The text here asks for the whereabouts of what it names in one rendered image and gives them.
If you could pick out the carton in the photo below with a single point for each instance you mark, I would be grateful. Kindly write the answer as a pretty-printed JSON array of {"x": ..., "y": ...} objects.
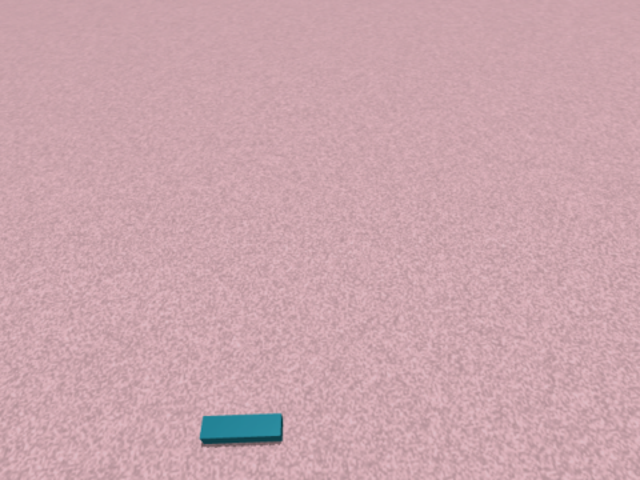
[{"x": 242, "y": 428}]

